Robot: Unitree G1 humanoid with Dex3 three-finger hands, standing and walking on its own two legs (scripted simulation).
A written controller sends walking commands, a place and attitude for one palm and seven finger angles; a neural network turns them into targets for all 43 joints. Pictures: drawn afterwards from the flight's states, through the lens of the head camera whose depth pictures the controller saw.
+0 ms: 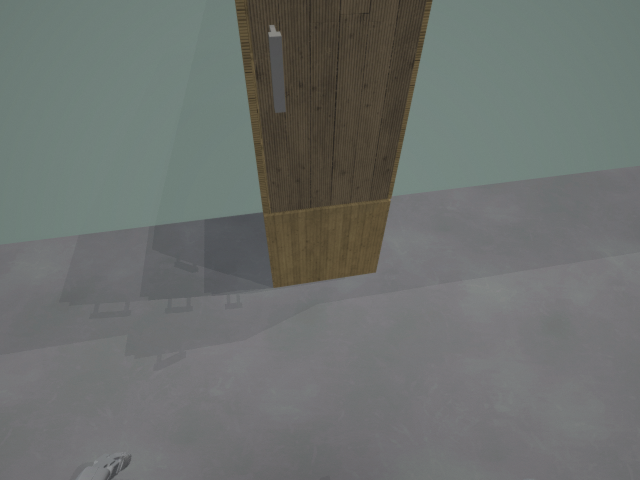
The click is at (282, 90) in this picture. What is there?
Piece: cupboard door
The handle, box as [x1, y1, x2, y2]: [268, 25, 285, 112]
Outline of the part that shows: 269,25 270,31 268,32 274,108 275,112 285,111 281,36 279,31 275,31 273,25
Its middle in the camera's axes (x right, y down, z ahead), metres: -0.10 -0.35 +0.81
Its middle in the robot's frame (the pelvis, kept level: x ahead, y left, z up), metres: +0.86 +0.14 +0.10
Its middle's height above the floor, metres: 0.87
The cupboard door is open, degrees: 0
